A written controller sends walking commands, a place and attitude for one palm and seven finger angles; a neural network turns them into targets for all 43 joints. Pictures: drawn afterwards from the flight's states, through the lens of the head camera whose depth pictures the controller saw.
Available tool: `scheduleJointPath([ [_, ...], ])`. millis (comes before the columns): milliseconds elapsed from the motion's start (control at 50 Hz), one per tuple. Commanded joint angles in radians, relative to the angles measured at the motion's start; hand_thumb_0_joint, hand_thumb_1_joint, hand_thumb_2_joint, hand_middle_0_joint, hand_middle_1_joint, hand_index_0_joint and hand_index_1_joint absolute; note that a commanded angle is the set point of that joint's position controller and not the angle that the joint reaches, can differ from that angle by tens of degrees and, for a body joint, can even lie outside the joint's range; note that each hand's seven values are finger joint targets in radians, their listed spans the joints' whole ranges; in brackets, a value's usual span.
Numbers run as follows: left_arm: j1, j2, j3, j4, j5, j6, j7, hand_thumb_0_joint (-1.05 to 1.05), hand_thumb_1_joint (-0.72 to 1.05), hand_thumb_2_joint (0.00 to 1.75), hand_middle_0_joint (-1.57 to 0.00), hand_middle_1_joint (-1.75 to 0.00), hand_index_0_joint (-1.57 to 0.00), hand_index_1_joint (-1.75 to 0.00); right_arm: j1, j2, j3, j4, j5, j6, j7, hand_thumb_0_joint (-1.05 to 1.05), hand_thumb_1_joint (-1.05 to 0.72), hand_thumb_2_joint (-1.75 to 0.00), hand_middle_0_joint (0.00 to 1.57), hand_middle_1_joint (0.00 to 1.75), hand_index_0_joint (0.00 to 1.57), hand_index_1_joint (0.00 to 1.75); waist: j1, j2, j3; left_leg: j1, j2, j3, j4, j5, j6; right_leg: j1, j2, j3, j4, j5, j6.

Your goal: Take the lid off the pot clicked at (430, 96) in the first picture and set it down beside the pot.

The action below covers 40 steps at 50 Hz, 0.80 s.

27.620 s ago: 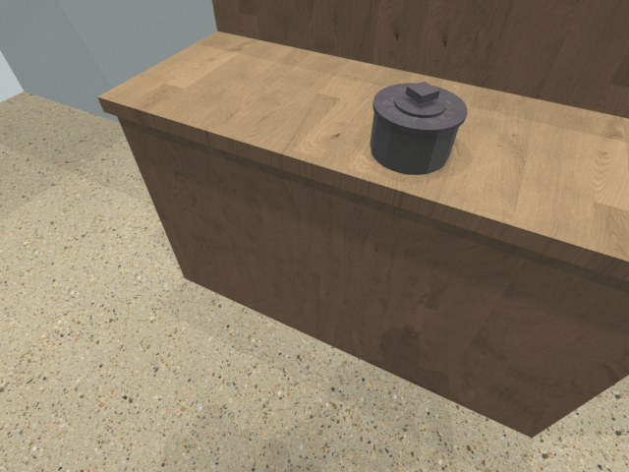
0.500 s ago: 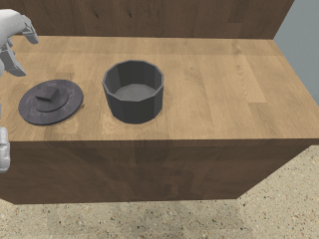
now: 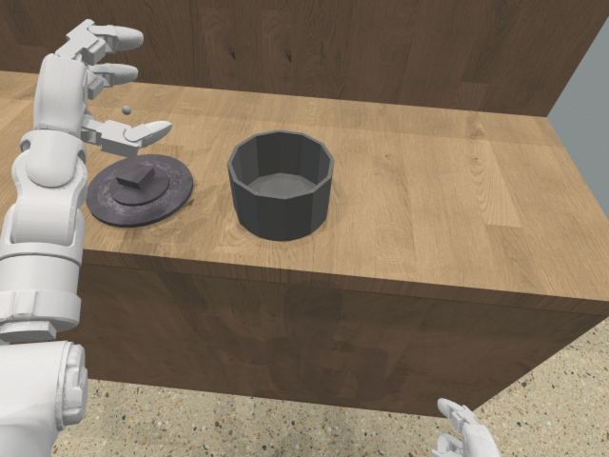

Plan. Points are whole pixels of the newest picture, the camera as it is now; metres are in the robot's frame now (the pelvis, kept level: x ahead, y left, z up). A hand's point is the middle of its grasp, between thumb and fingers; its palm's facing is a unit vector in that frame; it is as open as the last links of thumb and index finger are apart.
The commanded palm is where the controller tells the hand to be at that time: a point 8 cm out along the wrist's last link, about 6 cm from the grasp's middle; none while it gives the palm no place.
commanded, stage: draw the hand back to the body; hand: left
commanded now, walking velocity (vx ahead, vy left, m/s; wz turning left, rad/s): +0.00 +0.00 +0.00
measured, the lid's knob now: (136, 175) +0.51 +0.32 +0.05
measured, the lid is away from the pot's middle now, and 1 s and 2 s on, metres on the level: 0.24 0.24 0.24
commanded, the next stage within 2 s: step back with the hand held close in 1.56 s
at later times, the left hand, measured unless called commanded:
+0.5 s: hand (106, 141) +0.34 +0.22 +0.25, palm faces +0.46 -0.86 -0.22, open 9.0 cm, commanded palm +0.29 +0.26 +0.25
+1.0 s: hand (65, 217) +0.25 +0.22 +0.25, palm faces +0.48 -0.85 -0.22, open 7.5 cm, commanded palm +0.20 +0.25 +0.24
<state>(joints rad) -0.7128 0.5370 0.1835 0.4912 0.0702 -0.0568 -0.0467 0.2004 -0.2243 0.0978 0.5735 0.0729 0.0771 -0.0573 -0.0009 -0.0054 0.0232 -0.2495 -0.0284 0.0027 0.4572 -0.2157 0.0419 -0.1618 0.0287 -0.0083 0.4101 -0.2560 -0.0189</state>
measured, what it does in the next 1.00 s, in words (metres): stands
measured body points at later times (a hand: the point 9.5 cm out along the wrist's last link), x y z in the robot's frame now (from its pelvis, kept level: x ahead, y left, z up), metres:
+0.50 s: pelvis +0.01 -0.05 +0.00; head +0.01 -0.07 +0.45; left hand +0.31 +0.27 +0.27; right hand +0.19 -0.30 -0.10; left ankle +0.02 +0.09 -0.74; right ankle -0.02 -0.11 -0.74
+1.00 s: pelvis +0.00 -0.04 +0.00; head -0.02 -0.06 +0.45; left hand +0.22 +0.26 +0.26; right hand +0.19 -0.26 -0.09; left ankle +0.02 +0.09 -0.74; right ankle -0.02 -0.11 -0.74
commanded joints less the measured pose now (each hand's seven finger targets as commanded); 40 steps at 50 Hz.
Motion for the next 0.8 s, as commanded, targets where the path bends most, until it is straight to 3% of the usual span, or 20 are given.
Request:
scheduleJointPath([
  [0, -0.44, 0.284, 0.185, -0.307, -0.091, -0.073, 0.111, 0.0, 0.05, 0.83, -0.39, -0.65, -0.39, -0.65, -0.049, -0.164, -0.073, -0.082, -0.022, -0.085, -0.018, 0.0, -0.9, -0.9, 0.2, 0.3, 0.2, 0.3, -0.016, 0.201, -0.299, 0.264, 0.064, -0.042, -0.077, 0.173, -0.017, 0.003, 0.007, -0.014, -0.071, 0.174, -0.044],
  [40, -0.356, 0.238, 0.177, -0.409, -0.108, -0.082, 0.116, 0.0, 0.1, 0.84, -0.38, -0.63, -0.38, -0.63, -0.068, -0.157, -0.077, -0.089, -0.024, -0.114, -0.006, 0.0, -0.9, -0.9, 0.2, 0.3, 0.2, 0.3, -0.007, 0.261, -0.332, 0.311, 0.067, -0.036, -0.062, 0.28, -0.022, 0.02, 0.009, -0.013, -0.067, 0.224, -0.042],
  [60, -0.317, 0.25, 0.199, -0.466, -0.116, -0.09, 0.118, 0.0, 0.13, 0.84, -0.38, -0.62, -0.38, -0.62, -0.071, -0.165, -0.083, -0.086, -0.026, -0.124, 0.0, 0.0, -0.9, -0.9, 0.2, 0.3, 0.2, 0.3, -0.002, 0.239, -0.341, 0.32, 0.071, -0.038, -0.047, 0.34, -0.016, 0.04, 0.006, -0.012, -0.063, 0.265, -0.041],
  [120, -0.119, 0.247, 0.255, -0.423, -0.136, -0.065, 0.125, 0.0, 0.2, 0.84, -0.36, -0.59, -0.36, -0.59, -0.072, -0.168, -0.093, -0.071, -0.028, -0.126, 0.007, 0.0, -0.9, -0.9, 0.2, 0.3, 0.2, 0.3, 0.012, 0.076, -0.332, 0.258, 0.065, 0.006, -0.038, 0.394, -0.003, 0.099, 0.006, -0.008, -0.056, 0.39, -0.022],
  [160, -0.04, 0.244, 0.267, -0.369, -0.148, -0.049, 0.12, 0.0, 0.25, 0.85, -0.35, -0.56, -0.35, -0.56, -0.072, -0.178, -0.098, -0.056, -0.027, -0.117, 0.003, 0.0, -0.9, -0.9, 0.2, 0.3, 0.2, 0.3, 0.011, -0.03, -0.261, 0.189, 0.053, 0.026, -0.041, 0.328, 0.007, 0.119, -0.004, -0.005, -0.056, 0.445, -0.01],
  [180, -0.046, 0.233, 0.253, -0.399, -0.153, -0.048, 0.116, 0.0, 0.28, 0.85, -0.34, -0.55, -0.34, -0.55, -0.088, -0.177, -0.096, -0.062, -0.024, -0.117, 0.002, 0.0, -0.9, -0.9, 0.2, 0.3, 0.2, 0.3, 0.011, -0.049, -0.249, 0.177, 0.046, 0.037, -0.047, 0.298, 0.012, 0.116, -0.008, 0.001, -0.063, 0.456, -0.003],
  [240, -0.03, 0.218, 0.251, -0.546, -0.165, -0.057, 0.11, 0.0, 0.35, 0.86, -0.33, -0.52, -0.33, -0.52, -0.132, -0.165, -0.096, -0.074, -0.016, -0.129, 0.001, 0.0, -0.9, -0.9, 0.2, 0.3, 0.2, 0.3, 0.018, 0.005, -0.297, 0.215, 0.031, 0.047, -0.038, 0.313, 0.019, 0.141, -0.024, 0.016, -0.051, 0.543, 0.014],
  [260, -0.061, 0.217, 0.242, -0.63, -0.167, -0.068, 0.109, 0.0, 0.38, 0.86, -0.32, -0.51, -0.32, -0.51, -0.149, -0.165, -0.097, -0.075, -0.015, -0.135, 0.002, 0.0, -0.9, -0.9, 0.2, 0.3, 0.2, 0.3, 0.015, 0.065, -0.308, 0.24, 0.031, 0.049, -0.029, 0.323, 0.019, 0.138, -0.032, 0.022, -0.052, 0.559, 0.013],
  [300, -0.028, 0.236, 0.279, -0.655, -0.168, -0.07, 0.121, 0.0, 0.43, 0.86, -0.31, -0.49, -0.31, -0.49, -0.148, -0.157, -0.097, -0.067, -0.018, -0.145, 0.001, 0.0, -0.9, -0.9, 0.2, 0.3, 0.2, 0.3, 0.022, 0.095, -0.326, 0.257, 0.027, 0.042, -0.03, 0.343, 0.017, 0.138, -0.029, 0.021, -0.047, 0.561, 0.015],
  [320, -0.007, 0.223, 0.274, -0.642, -0.168, -0.065, 0.125, 0.0, 0.45, 0.86, -0.3, -0.48, -0.3, -0.48, -0.15, -0.157, -0.097, -0.06, -0.019, -0.147, -0.001, 0.0, -0.9, -0.9, 0.2, 0.3, 0.2, 0.3, 0.021, 0.086, -0.308, 0.252, 0.025, 0.044, -0.032, 0.332, 0.016, 0.13, -0.027, 0.021, -0.051, 0.555, 0.016],
  [340, 0.027, 0.25, 0.314, -0.625, -0.171, -0.063, 0.131, 0.0, 0.48, 0.87, -0.3, -0.47, -0.3, -0.47, -0.145, -0.159, -0.101, -0.051, -0.022, -0.148, -0.003, 0.0, -0.9, -0.9, 0.2, 0.3, 0.2, 0.3, 0.025, 0.046, -0.292, 0.238, 0.025, 0.045, -0.033, 0.307, 0.016, 0.13, -0.03, 0.022, -0.053, 0.562, 0.023],
  [360, 0.049, 0.258, 0.324, -0.619, -0.173, -0.065, 0.13, 0.0, 0.5, 0.87, -0.29, -0.46, -0.29, -0.46, -0.15, -0.163, -0.1, -0.041, -0.023, -0.145, -0.004, 0.0, -0.9, -0.9, 0.2, 0.3, 0.2, 0.3, 0.025, 0.043, -0.26, 0.222, 0.023, 0.046, -0.031, 0.277, 0.016, 0.126, -0.034, 0.026, -0.063, 0.548, 0.023],
  [380, 0.1, 0.249, 0.331, -0.571, -0.177, -0.059, 0.13, 0.0, 0.53, 0.87, -0.29, -0.45, -0.29, -0.45, -0.148, -0.162, -0.102, -0.037, -0.027, -0.142, -0.007, 0.0, -0.9, -0.9, 0.2, 0.3, 0.2, 0.3, 0.025, -0.002, -0.233, 0.201, 0.021, 0.049, -0.034, 0.251, 0.018, 0.121, -0.036, 0.028, -0.067, 0.55, 0.029],
  [440, 0.147, 0.189, 0.293, -0.65, -0.187, -0.065, 0.119, 0.0, 0.6, 0.88, -0.27, -0.42, -0.27, -0.42, -0.171, -0.148, -0.101, -0.051, -0.023, -0.15, -0.007, 0.0, -0.9, -0.9, 0.2, 0.3, 0.2, 0.3, 0.032, 0.03, -0.253, 0.221, 0.018, 0.05, -0.041, 0.244, 0.017, 0.132, -0.039, 0.031, -0.066, 0.543, 0.033],
  [520, 0.186, 0.171, 0.292, -0.772, -0.192, -0.083, 0.123, 0.0, 0.7, 0.88, -0.25, -0.38, -0.25, -0.38, -0.197, -0.137, -0.101, -0.058, -0.024, -0.164, -0.004, 0.0, -0.9, -0.9, 0.2, 0.3, 0.2, 0.3, 0.036, 0.09, -0.267, 0.26, 0.018, 0.05, -0.042, 0.262, 0.016, 0.125, -0.037, 0.034, -0.075, 0.531, 0.028],
  [600, 0.256, 0.186, 0.336, -0.704, -0.2, -0.075, 0.129, 0.0, 0.8, 0.89, -0.22, -0.34, -0.22, -0.34, -0.196, -0.135, -0.101, -0.041, -0.031, -0.16, -0.009, 0.0, -0.9, -0.9, 0.2, 0.3, 0.2, 0.3, 0.037, -0.032, -0.171, 0.214, 0.02, 0.046, -0.057, 0.198, 0.018, 0.096, -0.034, 0.033, -0.105, 0.448, 0.032],
  [640, 0.29, 0.155, 0.32, -0.74, -0.204, -0.079, 0.121, 0.0, 0.85, 0.9, -0.21, -0.32, -0.21, -0.32, -0.209, -0.129, -0.1, -0.047, -0.032, -0.163, -0.011, 0.0, -0.9, -0.9, 0.2, 0.3, 0.2, 0.3, 0.041, -0.008, -0.171, 0.224, 0.017, 0.047, -0.062, 0.19, 0.02, 0.098, -0.034, 0.038, -0.112, 0.425, 0.03],
  [680, 0.315, 0.113, 0.283, -0.791, -0.208, -0.084, 0.115, 0.0, 0.9, 0.9, -0.2, -0.3, -0.2, -0.3, -0.223, -0.123, -0.099, -0.053, -0.033, -0.168, -0.009, 0.0, -0.9, -0.9, 0.2, 0.3, 0.2, 0.3, 0.037, 0.056, -0.17, 0.251, 0.016, 0.051, -0.061, 0.191, 0.019, 0.083, -0.033, 0.039, -0.124, 0.4, 0.024],
  [720, 0.341, 0.097, 0.27, -0.822, -0.209, -0.085, 0.117, 0.0, 0.9, 0.9, -0.2, -0.3, -0.2, -0.3, -0.226, -0.117, -0.095, -0.056, -0.035, -0.175, -0.009, 0.0, -0.9, -0.9, 0.2, 0.3, 0.2, 0.3, 0.041, 0.065, -0.167, 0.261, 0.018, 0.043, -0.07, 0.192, 0.018, 0.079, -0.028, 0.034, -0.128, 0.368, 0.018],
  [780, 0.336, 0.129, 0.304, -0.865, -0.207, -0.094, 0.13, 0.0, 0.9, 0.9, -0.2, -0.3, -0.2, -0.3, -0.233, -0.12, -0.097, -0.051, -0.041, -0.182, -0.015, 0.0, -0.9, -0.9, 0.2, 0.3, 0.2, 0.3, 0.04, 0.051, -0.152, 0.269, 0.018, 0.04, -0.076, 0.161, 0.019, 0.06, -0.024, 0.036, -0.154, 0.291, 0.013],
])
